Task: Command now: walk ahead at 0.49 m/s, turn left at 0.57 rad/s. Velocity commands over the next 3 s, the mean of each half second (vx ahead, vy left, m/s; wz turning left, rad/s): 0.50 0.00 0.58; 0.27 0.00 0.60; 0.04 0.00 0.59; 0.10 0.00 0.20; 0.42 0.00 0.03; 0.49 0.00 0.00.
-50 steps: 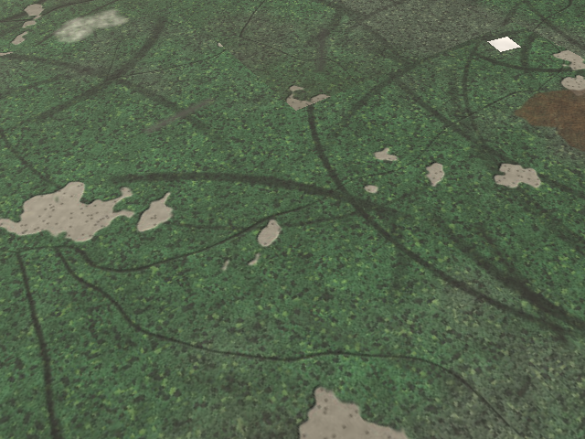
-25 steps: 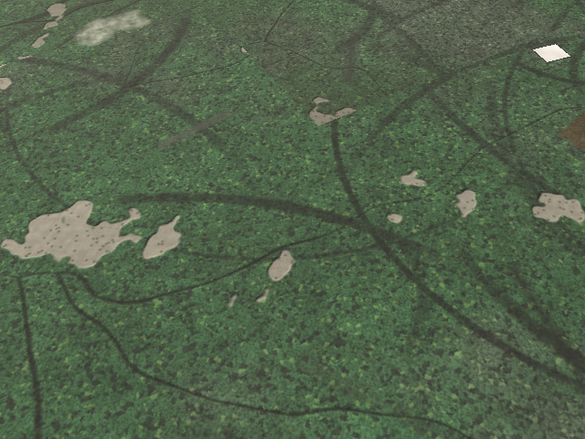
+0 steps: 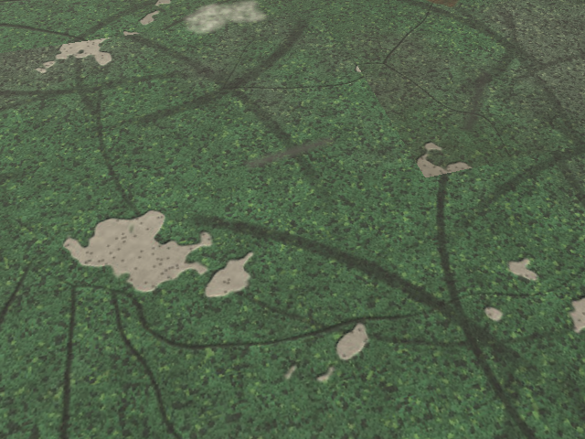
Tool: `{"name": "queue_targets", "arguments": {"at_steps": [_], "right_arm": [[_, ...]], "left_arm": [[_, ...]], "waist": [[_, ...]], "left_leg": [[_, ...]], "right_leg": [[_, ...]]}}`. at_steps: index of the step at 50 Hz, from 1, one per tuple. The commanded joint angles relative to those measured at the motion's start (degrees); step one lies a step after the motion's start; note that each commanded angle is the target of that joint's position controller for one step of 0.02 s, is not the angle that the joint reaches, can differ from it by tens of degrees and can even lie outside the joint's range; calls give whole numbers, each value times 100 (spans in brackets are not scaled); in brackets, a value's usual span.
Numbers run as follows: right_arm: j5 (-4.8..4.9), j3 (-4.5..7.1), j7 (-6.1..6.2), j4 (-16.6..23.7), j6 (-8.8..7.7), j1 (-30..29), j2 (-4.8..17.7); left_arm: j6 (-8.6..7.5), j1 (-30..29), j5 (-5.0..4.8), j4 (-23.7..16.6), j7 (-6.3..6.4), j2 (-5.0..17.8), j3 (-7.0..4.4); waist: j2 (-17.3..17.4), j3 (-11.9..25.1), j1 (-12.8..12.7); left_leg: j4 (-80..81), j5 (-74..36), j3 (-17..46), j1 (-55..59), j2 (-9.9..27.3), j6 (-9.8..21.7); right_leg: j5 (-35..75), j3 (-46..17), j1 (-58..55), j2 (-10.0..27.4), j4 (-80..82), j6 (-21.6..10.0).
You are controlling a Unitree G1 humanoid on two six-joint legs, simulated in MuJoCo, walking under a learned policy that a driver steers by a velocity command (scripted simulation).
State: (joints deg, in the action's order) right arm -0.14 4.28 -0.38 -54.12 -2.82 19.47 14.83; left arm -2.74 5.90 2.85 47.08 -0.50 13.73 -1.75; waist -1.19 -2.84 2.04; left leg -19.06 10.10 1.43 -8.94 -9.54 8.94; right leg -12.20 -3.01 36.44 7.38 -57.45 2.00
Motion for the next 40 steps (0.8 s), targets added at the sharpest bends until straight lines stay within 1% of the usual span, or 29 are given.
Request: {"name": "queue_targets", "arguments": {"at_steps": [1, 3, 6, 8, 9, 10, 11, 12, 13, 14, 15, 16, 17, 18, 19, 20, 21, 23, 25, 27, 29, 31, 33, 35, 36, 37, 38, 39, 40], "right_arm": [[16, 170, 12, 324, -72, 305, 806], [10, 179, 26, 327, -49, 543, 823], [-32, 176, 65, 340, -25, 824, 825], [-80, 179, 91, 361, -13, 940, 853], [-99, 186, 108, 385, -11, 943, 885], [-108, 197, 132, 428, -14, 871, 928], [-109, 212, 150, 492, -19, 691, 990], [-111, 229, 143, 569, -37, 456, 1072], [-86, 237, 96, 607, -78, 328, 1128], [-15, 202, 30, 670, -141, 260, 998], [146, 54, 23, 891, -181, 515, 393], [115, 56, 36, 1034, -136, 922, 505], [-51, 94, 81, 810, -19, 754, 803], [-106, 84, 14, 822, 8, 353, 760], [-106, 70, -38, 864, 35, 216, 630], [-189, 73, -97, 917, 96, 112, 595], [-211, 58, -150, 909, 170, 150, 541], [-198, 39, -222, 1043, 249, -36, 475], [-203, 13, -282, 1213, 280, -417, 435], [-206, -16, -323, 1382, 278, -825, 408], [-182, -71, -367, 1532, 257, -1219, 328], [-179, -146, -413, 1659, 215, -1570, 194], [-201, -183, -441, 1748, 189, -1800, 147], [-256, -155, -423, 1772, 185, -1725, 239], [-285, -123, -393, 1743, 182, -1544, 322], [-314, -76, -356, 1654, 155, -1161, 420], [-363, -6, -293, 1457, 91, -509, 533], [-427, 103, -183, 1281, 26, 116, 841], [-327, 243, -99, 1365, 15, 37, 1500]], "left_arm": [[59, -248, -14, -401, -22, 435, -80], [53, -582, -36, -542, -48, 447, -67], [21, -1080, -62, -770, -82, 452, -24], [-24, -1343, -89, -928, -99, 463, 10], [-53, -1397, -106, -995, -102, 485, 19], [-83, -1315, -120, -1023, -99, 533, 15], [-111, -1056, -135, -988, -85, 609, -4], [-141, -573, -151, -867, -45, 734, -53], [-192, 162, -156, -657, 20, 906, -130], [-271, 1011, -80, -516, 110, 1177, -223], [-263, 1749, 79, -548, 214, 1650, -329], [-155, 1473, 15, -526, 185, 1797, -395], [-97, 992, -32, -642, 153, 1186, -300], [-96, 699, -82, -673, 129, 738, -192], [-107, 580, -58, -636, 117, 588, -144], [-147, 679, -78, -537, 129, 566, -129], [-197, 756, -98, -462, 114, 578, -134], [-319, 947, -166, -356, 62, 620, -162], [-368, 1049, -189, -290, 41, 668, -195], [-361, 1167, -182, -215, 38, 662, -204], [-348, 1244, -173, -153, 31, 667, -210], [-329, 1199, -199, -131, 52, 714, -218], [-298, 1336, -223, -72, 90, 841, -248], [-227, 1449, -240, -17, 139, 975, -286], [-179, 1456, -248, -9, 172, 1059, -311], [-119, 1450, -258, -10, 203, 1133, -334], [-62, 1396, -288, -48, 216, 1172, -343], [-49, 1466, -287, -129, 196, 1140, -337], [-9, 2048, -163, -383, 136, 391, -181]], "waist": [[288, -8, 36], [364, 50, 198], [456, 45, 382], [520, 33, 457], [557, 35, 448], [603, 48, 361], [655, 90, 186], [686, 250, -68], [538, 617, -406], [206, 1191, -811], [-700, 2100, -897], [-1728, 2411, -460], [-566, 1400, -315], [-4, 724, -335], [-43, 401, -231], [-307, 243, -183], [-435, 206, -131], [-472, 248, -99], [-426, 192, -118], [-389, 93, -169], [-390, 6, -232], [-371, -135, -258], [-405, -107, -335], [-502, 53, -317], [-567, 193, -251], [-569, 413, -102], [-403, 796, 178], [77, 1269, 480], [1318, 1903, -118]], "left_leg": [[825, -1289, 1549, -20, 1497, 542], [689, -1503, 1608, 347, 1481, 426], [443, -1923, 1741, 821, 1501, 414], [215, -2321, 1853, 1063, 1555, 426], [100, -2480, 1924, 1124, 1597, 402], [-13, -2582, 2002, 1099, 1630, 330], [-155, -2740, 2029, 930, 1628, 214], [-485, -3216, 2002, 655, 1553, 70], [-1236, -3556, 1898, 457, 1340, -60], [-2455, -2887, 1626, -161, 988, -202], [-4168, -130, 977, -1347, 482, -365], [-5106, 2208, 578, -2460, 125, -403], [-5505, 1682, 605, -2834, 671, -393], [-5307, 1191, 509, -2762, 853, -431], [-5056, 974, 445, -2620, 1017, -470], [-4881, 905, 408, -2530, 1143, -513], [-4863, 841, 338, -2430, 1179, -547], [-4830, 649, 280, -2574, 1210, -575], [-4699, 323, 242, -2940, 1288, -625], [-4335, -43, 151, -3198, 1328, -686], [-3665, -503, -23, -3150, 1324, -706], [-2718, -898, -314, -2710, 1269, -684], [-2059, -931, -635, -2280, 1130, -609], [-1733, -597, -774, -1992, 943, -477], [-1607, -338, -830, -1763, 792, -379], [-1418, -166, -823, -1363, 624, -260], [-967, -443, -748, -595, 464, -126], [-619, -1613, -228, 557, 848, 87], [-1664, -5596, 1705, 2192, 2706, 603]], "right_leg": [[743, 244, 225, -122, 691, 152], [1041, 226, 360, -216, 1083, 149], [1089, 232, 479, -384, 1570, 113], [957, 259, 421, -522, 1899, 50], [880, 250, 283, -586, 2086, 3], [802, 200, -16, -633, 2323, -58], [651, 182, -549, -710, 2588, -136], [411, 222, -1374, -865, 2787, -237], [429, 276, -2386, -963, 3061, -362], [263, -214, -3732, -387, 3232, -581], [-696, -2052, -5233, 1302, 3383, -923], [-922, -4336, -5446, 1975, 4106, -1459], [-1554, -3671, -4592, 1732, 4116, -1396], [-1246, -2677, -3813, 1376, 4227, -1275], [-587, -1944, -3314, 1091, 4400, -1122], [-52, -1421, -3028, 902, 4496, -1051], [358, -1034, -2878, 775, 4567, -1000], [1136, -611, -2913, 779, 4663, -1056], [1464, -224, -3024, 810, 4802, -1117], [1724, 188, -3107, 741, 4865, -1111], [1875, 600, -3122, 606, 4882, -1041], [2667, 1067, -2985, 489, 4708, -933], [3454, 1307, -3123, 514, 4437, -829], [4279, 1417, -3505, 598, 3929, -729], [4800, 1459, -3667, 615, 3506, -683], [5070, 1488, -3734, 616, 2836, -656], [4681, 1539, -3561, 539, 1799, -570], [3080, 1612, -2756, 317, 301, -344], [-2624, 1536, -980, -348, -1553, -120]]}}
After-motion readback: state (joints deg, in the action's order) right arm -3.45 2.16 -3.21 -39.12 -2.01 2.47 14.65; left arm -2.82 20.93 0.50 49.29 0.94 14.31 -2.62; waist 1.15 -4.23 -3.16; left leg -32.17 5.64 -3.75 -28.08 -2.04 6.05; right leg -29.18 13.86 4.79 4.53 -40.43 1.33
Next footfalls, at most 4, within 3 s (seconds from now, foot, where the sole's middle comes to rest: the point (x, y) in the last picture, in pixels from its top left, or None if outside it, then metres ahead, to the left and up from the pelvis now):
0.28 right None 0.35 -0.13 -0.78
0.78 left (224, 418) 0.52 0.15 -0.78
1.40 right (288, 377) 0.61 0.01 -0.78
1.82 left None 0.43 0.11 -0.78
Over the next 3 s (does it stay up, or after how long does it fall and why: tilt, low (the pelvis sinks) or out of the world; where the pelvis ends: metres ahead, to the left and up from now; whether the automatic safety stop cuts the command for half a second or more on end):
stays up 0.79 0.45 0.01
